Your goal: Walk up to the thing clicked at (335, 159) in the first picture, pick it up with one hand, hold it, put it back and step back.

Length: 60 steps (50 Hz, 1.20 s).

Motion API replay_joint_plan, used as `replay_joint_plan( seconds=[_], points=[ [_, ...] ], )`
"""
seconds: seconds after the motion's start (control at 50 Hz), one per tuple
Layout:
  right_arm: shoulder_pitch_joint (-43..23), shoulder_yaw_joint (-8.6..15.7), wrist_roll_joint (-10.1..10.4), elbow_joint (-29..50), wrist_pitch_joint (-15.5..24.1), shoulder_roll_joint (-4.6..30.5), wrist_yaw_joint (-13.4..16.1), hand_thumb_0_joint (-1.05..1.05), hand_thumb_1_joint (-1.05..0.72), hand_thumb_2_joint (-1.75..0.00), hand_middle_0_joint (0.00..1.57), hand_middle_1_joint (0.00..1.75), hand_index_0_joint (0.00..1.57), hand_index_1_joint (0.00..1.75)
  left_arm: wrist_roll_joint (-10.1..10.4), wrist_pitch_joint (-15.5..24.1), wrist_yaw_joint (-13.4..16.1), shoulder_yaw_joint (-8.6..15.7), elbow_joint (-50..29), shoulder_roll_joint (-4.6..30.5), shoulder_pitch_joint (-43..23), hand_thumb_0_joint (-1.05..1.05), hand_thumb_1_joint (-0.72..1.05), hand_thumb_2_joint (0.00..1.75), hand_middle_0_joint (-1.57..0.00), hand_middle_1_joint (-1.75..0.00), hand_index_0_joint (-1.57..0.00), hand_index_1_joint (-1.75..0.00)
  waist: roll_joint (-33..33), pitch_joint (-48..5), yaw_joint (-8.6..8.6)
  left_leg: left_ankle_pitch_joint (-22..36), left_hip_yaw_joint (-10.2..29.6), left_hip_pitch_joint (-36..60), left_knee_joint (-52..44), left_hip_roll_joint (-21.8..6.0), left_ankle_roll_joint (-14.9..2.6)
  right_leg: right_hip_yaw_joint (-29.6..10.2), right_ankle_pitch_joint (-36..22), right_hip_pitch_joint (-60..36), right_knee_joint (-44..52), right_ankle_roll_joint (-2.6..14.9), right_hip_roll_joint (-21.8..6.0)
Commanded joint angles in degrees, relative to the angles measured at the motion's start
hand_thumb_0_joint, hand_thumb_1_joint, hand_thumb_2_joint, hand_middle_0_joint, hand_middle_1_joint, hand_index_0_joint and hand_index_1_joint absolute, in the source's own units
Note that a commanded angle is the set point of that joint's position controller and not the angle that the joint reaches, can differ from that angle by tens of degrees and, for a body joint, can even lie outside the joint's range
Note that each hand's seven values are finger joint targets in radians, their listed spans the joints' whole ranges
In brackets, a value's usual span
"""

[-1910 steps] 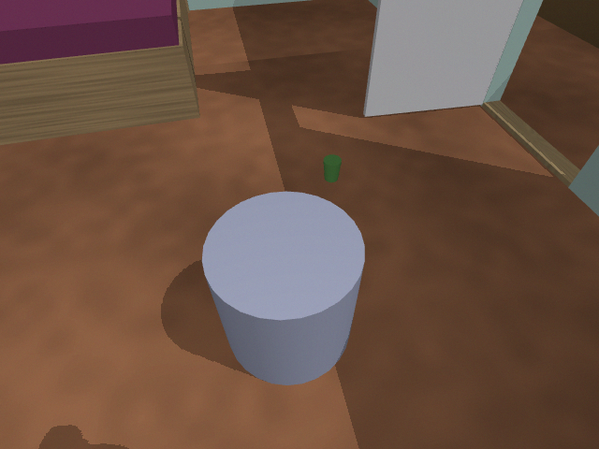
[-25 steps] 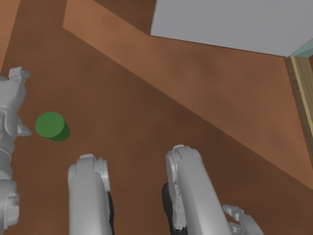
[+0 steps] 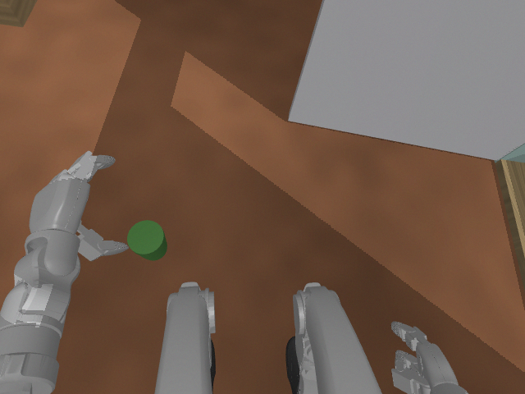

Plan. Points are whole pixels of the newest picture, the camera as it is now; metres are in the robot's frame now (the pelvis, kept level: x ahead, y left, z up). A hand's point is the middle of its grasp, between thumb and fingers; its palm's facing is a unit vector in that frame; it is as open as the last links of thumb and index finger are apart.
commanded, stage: lift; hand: left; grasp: from above
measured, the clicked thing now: (150, 243) +0.45 +0.27 -0.45
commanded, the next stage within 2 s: go down in 0.48 s
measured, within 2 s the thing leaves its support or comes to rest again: neither
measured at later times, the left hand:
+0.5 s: hand (60, 206) +0.35 +0.25 +0.07, palm faces -0.24 -0.40 -0.88, open 8.6 cm
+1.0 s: hand (33, 193) +0.37 +0.28 +0.07, palm faces -0.37 -0.13 -0.92, open 13.1 cm
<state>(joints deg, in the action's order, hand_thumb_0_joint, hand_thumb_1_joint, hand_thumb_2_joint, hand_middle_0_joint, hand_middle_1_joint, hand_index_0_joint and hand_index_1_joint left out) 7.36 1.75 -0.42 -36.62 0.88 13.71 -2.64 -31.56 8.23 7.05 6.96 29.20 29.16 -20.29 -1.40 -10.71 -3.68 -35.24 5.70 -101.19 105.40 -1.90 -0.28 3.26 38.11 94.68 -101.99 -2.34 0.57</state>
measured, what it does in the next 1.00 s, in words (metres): rises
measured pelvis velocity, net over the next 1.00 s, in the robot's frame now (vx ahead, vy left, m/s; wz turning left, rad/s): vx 0.03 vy -0.01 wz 0.04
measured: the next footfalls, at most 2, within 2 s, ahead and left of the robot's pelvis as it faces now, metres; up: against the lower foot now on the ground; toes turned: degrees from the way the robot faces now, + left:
none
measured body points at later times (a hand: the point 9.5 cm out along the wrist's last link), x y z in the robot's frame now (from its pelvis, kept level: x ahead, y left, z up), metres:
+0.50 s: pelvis +0.03 +0.00 +0.14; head +0.12 +0.02 +0.58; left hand +0.36 +0.27 +0.12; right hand +0.15 -0.26 +0.02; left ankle +0.08 +0.12 -0.48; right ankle +0.07 -0.14 -0.48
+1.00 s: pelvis +0.03 -0.01 +0.15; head +0.14 +0.01 +0.59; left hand +0.38 +0.28 +0.12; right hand +0.13 -0.29 +0.04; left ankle +0.08 +0.12 -0.48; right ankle +0.07 -0.14 -0.48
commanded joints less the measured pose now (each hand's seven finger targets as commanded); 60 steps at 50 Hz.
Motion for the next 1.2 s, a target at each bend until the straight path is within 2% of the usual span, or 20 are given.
replay_joint_plan(
  seconds=[0.0, 0.02, 0.06, 0.1, 0.14, 0.22, 0.24, 0.26, 0.32, 0.4, 0.46, 0.58, 0.64, 0.68, 0.76, 0.82, 0.9, 0.94, 1.04, 1.18],
  points=[
    [5.19, 3.24, 0.65, 3.81, 2.11, 10.11, 2.42, 0.00, -0.89, -0.90, 0.20, 0.30, 0.20, 0.30, 1.31, -0.07, 2.59, 3.86, -11.61, 10.29, -12.90, 0.00, 0.00, 1.04, -0.55, -0.85, -0.53, -0.87, -8.87, -27.26, -1.22, 2.59, 1.18, 34.71, -22.41, -0.13, -0.69, 0.81, -8.27, -15.01, 17.90, 3.58, 0.81],
    [5.25, 3.32, 0.71, 3.67, 2.30, 9.83, 2.57, 0.00, -0.89, -0.90, 0.20, 0.30, 0.20, 0.30, 0.96, -0.49, 2.53, 1.80, -11.12, 7.78, -12.03, 0.00, 0.02, 1.03, -0.57, -0.84, -0.55, -0.87, -8.38, -26.30, -1.97, 4.63, 0.40, 35.74, -22.72, -0.08, -0.71, 0.46, -9.74, -15.97, 19.19, 3.62, 0.69],
    [5.24, 3.15, 0.71, 3.63, 2.60, 9.81, 2.91, 0.00, -0.90, -0.90, 0.20, 0.30, 0.20, 0.30, 0.21, -1.04, 3.18, 3.24, -11.32, 9.51, -11.97, 0.00, 0.07, 1.01, -0.59, -0.87, -0.57, -0.89, -9.17, -26.73, -0.96, 6.15, 0.72, 38.41, -25.11, -0.10, -0.50, 0.41, -10.63, -18.70, 20.69, 3.68, 0.66],
    [5.01, 2.92, 0.95, 3.38, 2.80, 9.57, 3.17, 0.00, -0.90, -0.90, 0.20, 0.30, 0.20, 0.30, -1.17, -1.51, 3.49, 2.94, -9.41, 9.59, -11.10, 0.00, 0.10, 0.95, -0.60, -0.86, -0.59, -0.87, -8.53, -23.94, -0.68, 5.87, 0.54, 39.89, -27.91, -0.12, -0.40, 0.22, -10.28, -21.15, 23.16, 3.71, 0.64],
    [4.68, 2.77, 1.13, 3.30, 2.93, 9.27, 3.25, 0.00, -0.90, -0.90, 0.20, 0.30, 0.20, 0.30, -2.56, -1.74, 3.25, 1.28, -6.81, 7.70, -8.97, 0.00, 0.13, 0.91, -0.61, -0.85, -0.61, -0.85, -7.14, -21.64, -0.84, 6.20, 0.48, 41.54, -30.05, -0.22, -0.37, 0.21, -10.51, -22.58, 25.10, 3.74, 0.76],
    [5.46, 3.17, 1.36, 3.44, 3.14, 9.00, 3.36, 0.00, -0.91, -0.90, 0.20, 0.30, 0.20, 0.30, -5.90, -1.69, 2.88, -0.26, -7.31, 7.69, -7.47, 0.00, 0.16, 0.86, -0.62, -0.87, -0.63, -0.86, -6.36, -22.84, -0.61, 11.46, -0.97, 46.46, -32.84, -0.07, -0.35, -0.09, -14.17, -28.68, 29.38, 3.75, 1.11],
    [5.78, 3.20, 1.41, 3.47, 3.20, 8.94, 3.32, 0.00, -0.91, -0.90, 0.20, 0.30, 0.20, 0.30, -6.39, -1.64, 3.02, 0.42, -6.94, 8.57, -6.54, 0.00, 0.17, 0.84, -0.62, -0.85, -0.63, -0.84, -5.54, -22.04, -0.23, 11.25, -0.95, 46.50, -33.99, -0.03, -0.39, -0.16, -14.16, -30.78, 30.58, 3.63, 1.07],
    [5.49, 3.18, 1.41, 3.34, 3.35, 8.84, 3.32, 0.00, -0.91, -0.90, 0.20, 0.30, 0.20, 0.30, -6.60, -1.58, 2.90, -1.14, -6.22, 6.70, -5.57, 0.00, 0.18, 0.82, -0.62, -0.85, -0.63, -0.84, -5.19, -20.86, -0.53, 10.70, -0.84, 47.05, -35.26, -0.12, -0.29, -0.24, -13.73, -31.27, 31.46, 3.63, 1.13],
    [5.51, 3.51, 1.51, 3.00, 3.70, 8.90, 3.56, 0.00, -0.91, -0.90, 0.20, 0.30, 0.20, 0.30, -8.65, -1.15, 3.29, -0.89, -5.90, 8.00, -7.50, 0.00, 0.17, 0.73, -0.61, -0.81, -0.63, -0.79, -5.59, -19.86, -0.47, 9.17, -0.76, 49.94, -38.32, -0.27, -0.20, -0.57, -12.69, -33.65, 34.32, 3.53, 1.17],
    [6.56, 3.75, 1.69, 2.09, 4.08, 8.55, 3.89, 0.00, -0.91, -0.90, 0.20, 0.30, 0.20, 0.30, -11.83, -0.88, 4.34, -2.41, -4.73, 6.78, -6.42, 0.00, 0.14, 0.68, -0.57, -0.80, -0.60, -0.77, -4.74, -19.68, -0.40, 13.32, -2.31, 53.50, -40.88, 0.11, -0.21, -1.10, -15.82, -39.33, 38.46, 3.56, 1.42],
    [7.26, 3.97, 1.73, 1.30, 4.11, 8.83, 4.23, 0.00, -0.91, -0.90, 0.20, 0.30, 0.20, 0.30, -14.45, -1.35, 5.61, -1.32, -3.09, 8.79, -7.84, 0.00, 0.11, 0.66, -0.54, -0.82, -0.57, -0.79, -4.65, -18.87, 0.14, 15.33, -3.26, 55.71, -43.19, 0.43, -0.25, -1.57, -17.30, -43.00, 41.61, 3.46, 1.42],
    [8.63, 3.96, 1.63, 0.07, 4.37, 8.97, 4.66, 0.00, -0.91, -0.90, 0.20, 0.30, 0.20, 0.30, -17.65, -3.06, 6.35, -5.17, 1.10, 5.86, -9.15, 0.00, 0.13, 0.59, -0.55, -0.76, -0.59, -0.72, -4.01, -15.11, -0.16, 16.25, -3.90, 60.86, -48.99, 0.82, -0.11, -1.85, -17.96, -47.98, 47.62, 3.37, 1.93],
    [8.79, 3.95, 1.64, -0.14, 4.36, 9.07, 4.77, 0.00, -0.94, -0.90, 0.20, 0.30, 0.20, 0.30, -18.68, -3.95, 6.50, -3.97, 5.87, 7.85, -7.00, 0.00, -0.11, 0.74, -0.31, -0.94, -0.35, -0.89, -2.08, -11.80, 0.50, 16.91, -4.03, 61.20, -51.00, 0.92, -0.14, -2.18, -18.25, -50.02, 50.09, 3.19, 1.91],
    [8.68, 3.72, 1.62, 0.12, 4.26, 8.84, 4.74, 0.00, -0.94, -0.91, 0.20, 0.30, 0.20, 0.30, -19.15, -3.96, 6.34, -5.65, 8.56, 6.48, -7.47, 0.00, -0.18, 0.76, -0.16, -0.95, -0.20, -0.90, 0.30, -8.87, 0.06, 16.42, -4.42, 60.26, -51.37, 1.15, -0.50, -2.91, -18.15, -50.27, 51.86, 2.88, 1.76],
    [8.95, 3.87, 1.12, -0.21, 4.48, 8.94, 4.44, 0.00, -0.90, -0.90, 0.20, 0.30, 0.20, 0.30, -20.78, -2.14, 6.85, -4.39, 14.71, 8.68, -10.94, 0.00, -0.31, 0.78, -0.17, -0.95, -0.20, -0.91, 1.11, -7.04, 0.39, 14.86, -5.26, 57.47, -50.65, 1.34, -0.78, -3.24, -16.35, -48.24, 51.41, 3.14, 1.45],
    [8.90, 3.93, 0.52, -0.35, 4.37, 9.26, 3.97, 0.00, -0.90, -0.89, 0.20, 0.30, 0.20, 0.30, -23.79, 0.32, 7.94, -3.89, 17.95, 10.65, -14.77, 0.00, -0.33, 0.80, -0.16, -0.94, -0.19, -0.91, 0.50, -8.47, 0.17, 13.90, -6.05, 54.24, -47.26, 1.70, -1.13, -3.52, -15.62, -44.85, 48.96, 3.33, 1.25],
    [9.96, 4.65, -0.14, -1.10, 3.94, 10.22, 3.56, 0.00, -0.89, -0.89, 0.20, 0.30, 0.20, 0.30, -27.21, 2.70, 9.51, -3.37, 15.74, 13.42, -23.17, 0.00, -0.44, 0.90, -0.08, -1.02, -0.10, -1.00, -4.33, -17.08, -0.69, 15.90, -5.96, 55.33, -43.26, 1.29, -0.88, -3.18, -17.83, -41.09, 43.98, 3.90, 1.45],
    [10.59, 4.80, -0.23, -1.59, 3.46, 10.64, 3.43, 0.00, -0.89, -0.89, 0.20, 0.30, 0.20, 0.30, -28.75, 2.64, 10.48, -2.01, 16.41, 15.15, -23.37, 0.00, -0.50, 0.95, -0.06, -1.04, -0.07, -1.02, -4.16, -20.35, -0.28, 17.34, -5.27, 54.78, -41.63, 1.09, -0.94, -2.66, -18.79, -40.03, 41.77, 4.15, 1.83],
    [11.09, 5.22, -0.32, -2.73, 2.12, 11.04, 3.40, 0.00, -0.89, -0.89, 0.20, 0.30, 0.20, 0.30, -29.79, 0.93, 10.61, -2.59, 19.70, 15.94, -24.82, 0.00, -0.51, 0.96, -0.05, -1.04, -0.07, -1.03, -4.82, -22.41, -0.88, 17.33, -4.69, 53.20, -39.76, 0.66, -0.99, -1.86, -18.23, -37.28, 40.26, 3.91, 2.18],
    [11.39, 5.32, -0.01, -2.62, 0.60, 10.76, 3.55, 0.00, -0.90, -0.90, 0.20, 0.30, 0.20, 0.30, -30.72, -0.03, 9.66, -1.10, 20.58, 19.00, -22.83, 0.00, -0.52, 0.90, -0.05, -1.06, -0.07, -1.04, -3.98, -24.21, -0.47, 16.03, -4.50, 50.46, -38.09, 0.95, -1.20, -1.52, -17.15, -37.18, 39.07, 3.75, 2.20]
  ],
)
